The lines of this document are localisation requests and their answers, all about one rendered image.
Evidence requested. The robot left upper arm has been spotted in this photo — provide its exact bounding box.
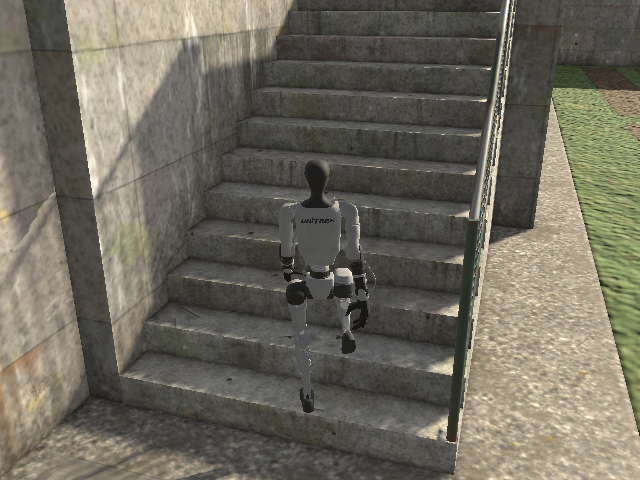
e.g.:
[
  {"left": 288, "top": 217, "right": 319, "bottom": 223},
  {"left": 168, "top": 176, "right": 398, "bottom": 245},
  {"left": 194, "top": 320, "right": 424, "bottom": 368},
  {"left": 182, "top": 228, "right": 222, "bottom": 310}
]
[{"left": 279, "top": 202, "right": 297, "bottom": 257}]

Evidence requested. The left robot hand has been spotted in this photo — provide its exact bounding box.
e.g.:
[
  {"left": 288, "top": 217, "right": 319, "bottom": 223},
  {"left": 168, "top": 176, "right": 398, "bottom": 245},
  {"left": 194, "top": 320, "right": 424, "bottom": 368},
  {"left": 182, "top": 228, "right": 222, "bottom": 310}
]
[{"left": 283, "top": 267, "right": 307, "bottom": 282}]

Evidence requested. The right robot shin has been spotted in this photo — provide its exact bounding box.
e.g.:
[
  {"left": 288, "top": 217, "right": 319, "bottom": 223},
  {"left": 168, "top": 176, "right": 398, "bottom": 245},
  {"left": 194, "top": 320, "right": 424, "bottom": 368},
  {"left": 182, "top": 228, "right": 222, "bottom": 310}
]
[{"left": 336, "top": 297, "right": 351, "bottom": 334}]

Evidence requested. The robot left forearm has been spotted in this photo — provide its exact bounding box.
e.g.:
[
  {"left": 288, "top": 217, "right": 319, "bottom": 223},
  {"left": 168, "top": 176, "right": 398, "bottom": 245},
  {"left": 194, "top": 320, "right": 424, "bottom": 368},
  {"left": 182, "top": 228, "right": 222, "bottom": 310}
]
[{"left": 279, "top": 243, "right": 294, "bottom": 274}]

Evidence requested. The right robot thigh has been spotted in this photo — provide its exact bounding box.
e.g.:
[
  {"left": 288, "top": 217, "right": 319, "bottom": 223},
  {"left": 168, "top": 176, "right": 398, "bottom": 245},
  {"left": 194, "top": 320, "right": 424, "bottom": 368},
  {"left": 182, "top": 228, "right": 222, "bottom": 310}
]
[{"left": 334, "top": 268, "right": 354, "bottom": 298}]

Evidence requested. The robot right upper arm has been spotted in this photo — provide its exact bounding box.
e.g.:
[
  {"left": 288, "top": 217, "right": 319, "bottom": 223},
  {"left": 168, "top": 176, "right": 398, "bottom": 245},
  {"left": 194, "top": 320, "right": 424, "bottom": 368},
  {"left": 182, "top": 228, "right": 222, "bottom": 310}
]
[{"left": 339, "top": 202, "right": 360, "bottom": 260}]

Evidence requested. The robot right forearm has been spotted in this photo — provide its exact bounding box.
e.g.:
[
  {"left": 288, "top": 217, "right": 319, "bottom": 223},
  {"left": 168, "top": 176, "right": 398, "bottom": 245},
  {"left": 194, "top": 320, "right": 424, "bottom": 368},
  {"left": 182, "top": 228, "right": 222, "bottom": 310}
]
[{"left": 350, "top": 245, "right": 369, "bottom": 301}]

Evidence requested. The right robot hand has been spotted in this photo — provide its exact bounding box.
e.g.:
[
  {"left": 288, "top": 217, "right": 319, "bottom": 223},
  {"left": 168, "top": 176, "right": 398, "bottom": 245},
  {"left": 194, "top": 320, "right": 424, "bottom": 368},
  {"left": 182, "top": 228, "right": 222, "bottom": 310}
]
[{"left": 345, "top": 299, "right": 370, "bottom": 330}]

